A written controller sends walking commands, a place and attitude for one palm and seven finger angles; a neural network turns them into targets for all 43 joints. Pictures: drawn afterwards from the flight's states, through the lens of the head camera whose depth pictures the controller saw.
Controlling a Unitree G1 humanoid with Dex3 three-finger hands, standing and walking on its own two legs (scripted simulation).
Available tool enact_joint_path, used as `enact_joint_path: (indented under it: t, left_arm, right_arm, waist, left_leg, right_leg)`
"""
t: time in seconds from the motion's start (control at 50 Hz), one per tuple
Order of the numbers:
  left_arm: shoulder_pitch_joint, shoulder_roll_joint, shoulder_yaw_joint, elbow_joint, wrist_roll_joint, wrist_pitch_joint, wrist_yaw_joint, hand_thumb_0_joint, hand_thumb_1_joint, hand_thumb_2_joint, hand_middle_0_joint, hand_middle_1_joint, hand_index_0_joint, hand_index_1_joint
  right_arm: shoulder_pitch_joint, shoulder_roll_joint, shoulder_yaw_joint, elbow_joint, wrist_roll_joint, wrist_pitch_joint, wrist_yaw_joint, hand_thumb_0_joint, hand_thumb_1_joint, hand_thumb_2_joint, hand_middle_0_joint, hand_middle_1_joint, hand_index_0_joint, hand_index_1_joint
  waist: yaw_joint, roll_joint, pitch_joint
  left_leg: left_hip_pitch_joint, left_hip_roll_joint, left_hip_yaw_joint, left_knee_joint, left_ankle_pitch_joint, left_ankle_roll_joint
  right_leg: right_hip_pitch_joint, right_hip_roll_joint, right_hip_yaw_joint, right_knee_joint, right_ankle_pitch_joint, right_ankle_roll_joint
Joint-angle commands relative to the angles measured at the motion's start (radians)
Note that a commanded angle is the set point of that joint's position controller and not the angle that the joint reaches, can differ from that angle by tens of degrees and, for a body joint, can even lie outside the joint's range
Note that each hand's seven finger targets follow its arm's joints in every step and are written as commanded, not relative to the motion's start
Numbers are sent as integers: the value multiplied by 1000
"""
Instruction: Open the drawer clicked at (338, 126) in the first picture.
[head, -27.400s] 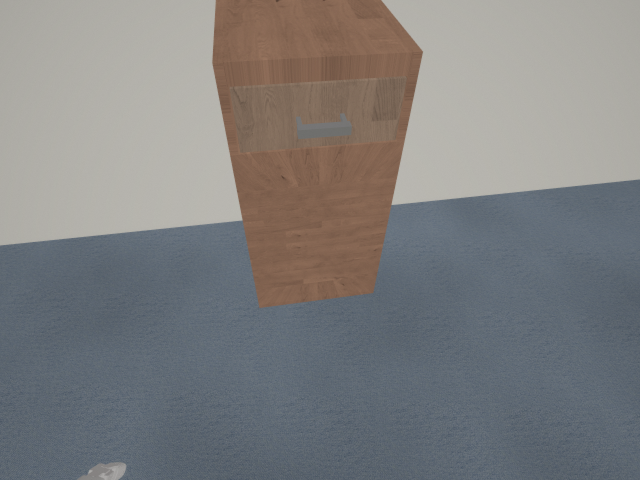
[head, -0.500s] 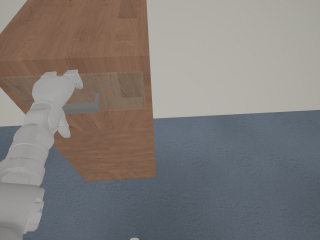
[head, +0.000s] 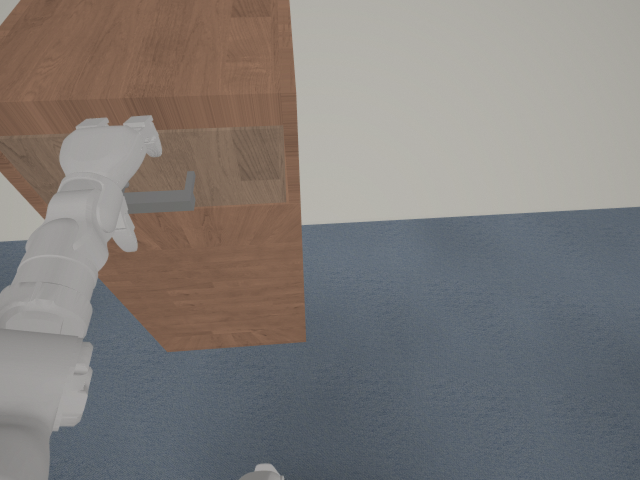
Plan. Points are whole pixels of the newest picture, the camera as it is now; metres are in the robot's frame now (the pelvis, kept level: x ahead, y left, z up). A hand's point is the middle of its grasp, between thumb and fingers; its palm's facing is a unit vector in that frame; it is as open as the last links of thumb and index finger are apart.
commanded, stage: re-aim the fingers above the handle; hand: left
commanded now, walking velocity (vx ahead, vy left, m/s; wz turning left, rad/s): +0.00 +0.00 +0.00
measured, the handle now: (154, 190) +0.52 +0.24 +0.03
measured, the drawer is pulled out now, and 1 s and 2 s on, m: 0.00 0.00 0.00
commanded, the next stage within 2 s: lower the fingers behind the handle in 0.86 s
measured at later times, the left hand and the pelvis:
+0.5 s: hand (125, 183) +0.48 +0.25 +0.09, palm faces -0.02 -0.01 -1.00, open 13.5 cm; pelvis -0.02 +0.00 -0.01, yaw +0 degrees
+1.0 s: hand (126, 184) +0.47 +0.25 +0.09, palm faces -0.02 -0.01 -1.00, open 13.5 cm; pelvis -0.01 +0.00 -0.01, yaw +1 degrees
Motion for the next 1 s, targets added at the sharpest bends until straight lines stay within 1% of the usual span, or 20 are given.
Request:
enact_joint_path:
  t: [0.0, 0.06, 0.08, 0.12, 0.14, 0.2, 0.24, 0.26, 0.38, 0.4, 0.46, 0.52, 0.6, 0.68, 0.72, 0.76, 0.8, 0.84, 0.9, 0.98]
  left_arm:
    - [-511, 328, 100, -131, 9, 38, 35, 0, -500, 300, -300, -1200, -300, -1200]
    - [-511, 309, 81, -108, 10, 49, 36, 0, -500, 300, -300, -1200, -300, -1200]
    - [-513, 339, 105, -93, 8, 48, 35, 0, -500, 300, -300, -1200, -300, -1200]
    - [-498, 360, 116, -94, 11, 46, 34, 0, -500, 300, -300, -1200, -300, -1200]
    - [-498, 328, 86, -82, 10, 50, 32, 0, -500, 300, -300, -1200, -300, -1200]
    - [-509, 369, 108, -69, 13, 46, 29, 0, -500, 300, -300, -1200, -300, -1200]
    - [-537, 339, 81, -80, 11, 46, 29, 0, -500, 300, -300, -1200, -300, -1200]
    - [-528, 359, 99, -72, 15, 45, 32, 0, -500, 300, -300, -1200, -300, -1200]
    - [-566, 301, 51, -48, 11, 56, 33, 0, -500, 300, -300, -1200, -300, -1200]
    - [-571, 330, 68, -55, 12, 54, 34, 0, -500, 300, -300, -1200, -300, -1200]
    - [-568, 311, 60, -54, 13, 62, 36, 0, -500, 300, -300, -1200, -300, -1200]
    - [-570, 319, 57, -29, 12, 68, 30, 0, -500, 300, -300, -1200, -300, -1200]
    - [-597, 290, 34, -58, 8, 61, 24, 0, -500, 300, -300, -1200, -300, -1200]
    - [-597, 256, 13, -46, 2, 61, 20, 0, -500, 300, -300, -1200, -300, -1200]
    - [-573, 325, 68, -57, 9, 56, 23, 0, -500, 300, -300, -1200, -300, -1200]
    - [-579, 287, 36, -65, 6, 56, 21, 0, -500, 300, -300, -1200, -300, -1200]
    - [-566, 277, 37, -62, 1, 49, 19, 0, -500, 300, -300, -1200, -300, -1200]
    - [-576, 256, 24, -86, 4, 48, 23, 0, -500, 300, -300, -1200, -300, -1200]
    - [-571, 228, 7, -74, 0, 52, 25, 0, -500, 300, -300, -1200, -300, -1200]
    - [-586, 235, 8, -51, 3, 64, 27, 0, -500, 300, -300, -1200, -300, -1200]
  right_arm:
    - [90, -170, -51, -69, -4, -31, -22, 0, -900, -900, 200, 300, 200, 300]
    - [95, -168, -50, -69, -4, -37, -23, 0, -900, -900, 200, 300, 200, 300]
    - [100, -171, -47, -65, -4, -38, -25, 0, -900, -900, 200, 300, 200, 300]
    - [99, -171, -48, -70, -3, -40, -29, 0, -900, -900, 200, 300, 200, 300]
    - [96, -168, -44, -73, 0, -41, -28, 0, -900, -900, 200, 300, 200, 300]
    - [101, -171, -41, -74, 1, -42, -34, 0, -900, -900, 200, 300, 200, 300]
    - [100, -171, -41, -72, 1, -48, -33, 0, -900, -900, 200, 300, 200, 300]
    - [103, -172, -41, -73, 1, -49, -33, 0, -900, -900, 200, 300, 200, 300]
    - [115, -173, -40, -60, 0, -62, -34, 0, -900, -900, 200, 300, 200, 300]
    - [116, -176, -39, -63, 3, -63, -35, 0, -900, -900, 200, 300, 200, 300]
    - [121, -174, -42, -60, -1, -67, -35, 0, -900, -900, 200, 300, 200, 300]
    - [120, -177, -37, -54, 1, -68, -37, 0, -900, -900, 200, 300, 200, 300]
    - [125, -173, -39, -54, 1, -74, -36, 0, -900, -900, 200, 300, 200, 300]
    - [123, -171, -36, -50, -2, -76, -35, 0, -900, -900, 200, 300, 200, 300]
    - [124, -173, -38, -53, -2, -74, -36, 0, -900, -900, 200, 300, 200, 300]
    - [122, -170, -39, -54, -1, -74, -35, 0, -900, -900, 200, 300, 200, 300]
    - [123, -169, -39, -56, -2, -73, -34, 0, -900, -900, 200, 300, 200, 300]
    - [124, -168, -43, -54, -5, -72, -29, 0, -900, -900, 200, 300, 200, 300]
    - [124, -167, -44, -52, -4, -70, -28, 0, -900, -900, 200, 300, 200, 300]
    - [125, -173, -42, -40, -5, -70, -28, 0, -900, -900, 200, 300, 200, 300]
  waist:
    - [-36, 0, -300]
    - [-41, 7, -293]
    - [-43, -33, -294]
    - [-31, -12, -313]
    - [-40, 5, -291]
    - [-38, -12, -292]
    - [-48, 14, -267]
    - [-41, 16, -277]
    - [-70, -9, -267]
    - [-59, 1, -284]
    - [-61, 1, -297]
    - [-66, 1, -266]
    - [-71, 3, -300]
    - [-80, -9, -265]
    - [-55, 12, -304]
    - [-69, 7, -280]
    - [-65, -6, -293]
    - [-64, 33, -300]
    - [-74, 1, -284]
    - [-81, -1, -265]
  left_leg:
    - [329, -2, -11, -82, 85, 16]
    - [315, -5, -8, -78, 64, 16]
    - [299, -3, -9, -77, 64, 18]
    - [290, -6, -2, -75, 66, 18]
    - [290, -8, -1, -77, 48, 17]
    - [265, -7, -2, -78, 31, 17]
    - [272, -5, -4, -81, 7, 16]
    - [273, -4, -10, -82, -2, 14]
    - [270, 2, -17, -81, -25, 16]
    - [270, 1, -18, -83, -37, 14]
    - [281, -1, -20, -77, -33, 15]
    - [260, 0, -19, -78, -46, 15]
    - [282, 0, -21, -73, -35, 17]
    - [271, 2, -24, -78, -51, 16]
    - [272, -3, -17, -69, -22, 16]
    - [270, -1, -16, -67, -26, 16]
    - [281, 0, -22, -70, -14, 16]
    - [306, 1, -25, -67, -2, 13]
    - [309, 3, -32, -72, -12, 14]
    - [289, 3, -32, -74, -25, 13]
  right_leg:
    - [-61, 14, -9, -129, 134, -19]
    - [-68, 14, -8, -131, 120, -17]
    - [-48, 12, -7, -135, 123, -16]
    - [-36, 11, -3, -131, 128, -15]
    - [-55, 12, -3, -136, 114, -15]
    - [-47, 11, -1, -134, 100, -12]
    - [-80, 10, -4, -134, 83, -13]
    - [-82, 12, -6, -128, 73, -15]
    - [-109, 11, -10, -129, 63, -11]
    - [-106, 9, -6, -125, 55, -9]
    - [-111, 11, -10, -124, 57, -12]
    - [-119, 9, -8, -127, 49, -11]
    - [-119, 10, -7, -123, 56, -9]
    - [-130, 9, -11, -128, 50, -10]
    - [-103, 9, -6, -122, 64, -13]
    - [-116, 9, -7, -126, 63, -10]
    - [-115, 12, -11, -121, 69, -11]
    - [-136, 14, -15, -115, 73, -16]
    - [-146, 14, -17, -120, 68, -13]
    - [-148, 10, -18, -120, 64, -16]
